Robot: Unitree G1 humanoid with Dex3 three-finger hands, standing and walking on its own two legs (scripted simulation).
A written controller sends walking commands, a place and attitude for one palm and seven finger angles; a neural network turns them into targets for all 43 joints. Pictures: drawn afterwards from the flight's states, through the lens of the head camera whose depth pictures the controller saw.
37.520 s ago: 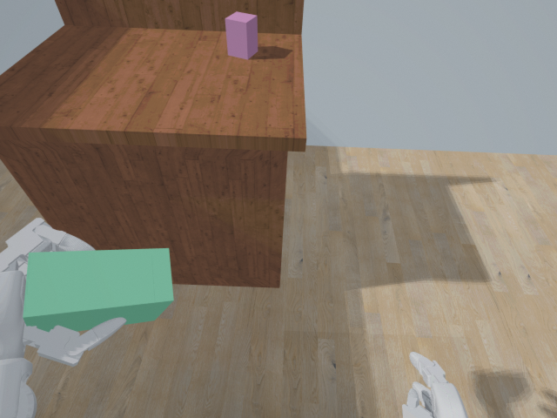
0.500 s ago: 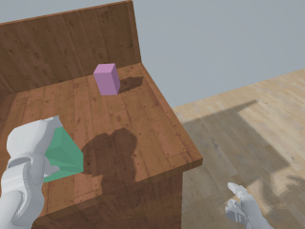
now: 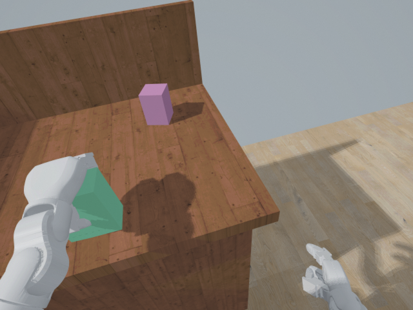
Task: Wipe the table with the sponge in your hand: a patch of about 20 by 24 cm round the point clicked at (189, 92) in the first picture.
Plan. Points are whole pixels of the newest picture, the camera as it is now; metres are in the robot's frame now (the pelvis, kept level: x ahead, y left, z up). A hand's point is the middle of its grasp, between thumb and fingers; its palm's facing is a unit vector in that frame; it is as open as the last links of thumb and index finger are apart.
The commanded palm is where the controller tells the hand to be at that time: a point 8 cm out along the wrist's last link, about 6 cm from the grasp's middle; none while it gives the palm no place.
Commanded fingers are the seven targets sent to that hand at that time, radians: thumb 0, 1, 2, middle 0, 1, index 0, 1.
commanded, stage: lift the sponge slowly off the table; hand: left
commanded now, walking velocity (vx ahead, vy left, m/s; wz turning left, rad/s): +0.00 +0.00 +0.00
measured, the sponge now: (89, 212) +0.25 +0.28 +0.09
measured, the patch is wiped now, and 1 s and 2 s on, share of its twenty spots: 1.00 1.00 1.00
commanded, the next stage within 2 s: bring the sponge back beside the body in 1.62 s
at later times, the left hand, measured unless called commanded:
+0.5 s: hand (73, 187) +0.25 +0.28 +0.16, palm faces +0.11 -0.07 -0.99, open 10.2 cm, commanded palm +0.21 +0.28 +0.24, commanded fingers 0.00 0.10 1.30 -1.20 -1.60 -1.20 -1.60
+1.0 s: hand (69, 170) +0.26 +0.27 +0.20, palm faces +0.19 -0.07 -0.98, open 10.2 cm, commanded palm +0.21 +0.27 +0.28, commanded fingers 0.00 0.10 1.30 -1.20 -1.60 -1.20 -1.60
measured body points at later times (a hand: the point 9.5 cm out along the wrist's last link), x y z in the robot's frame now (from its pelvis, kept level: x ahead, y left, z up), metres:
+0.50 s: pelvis -0.01 -0.01 +0.00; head -0.04 -0.06 +0.45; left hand +0.24 +0.28 +0.22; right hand +0.25 -0.20 -0.07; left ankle +0.02 +0.13 -0.74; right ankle -0.02 -0.09 -0.74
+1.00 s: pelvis -0.02 -0.01 +0.00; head -0.05 -0.06 +0.45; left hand +0.24 +0.27 +0.25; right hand +0.24 -0.20 -0.07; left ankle +0.02 +0.13 -0.74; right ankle -0.02 -0.09 -0.74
